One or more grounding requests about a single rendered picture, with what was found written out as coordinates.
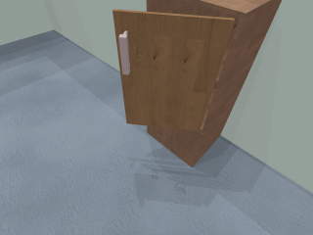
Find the cupboard door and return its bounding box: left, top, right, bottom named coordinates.
left=112, top=9, right=235, bottom=131

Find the handle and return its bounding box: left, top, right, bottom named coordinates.
left=118, top=30, right=130, bottom=75

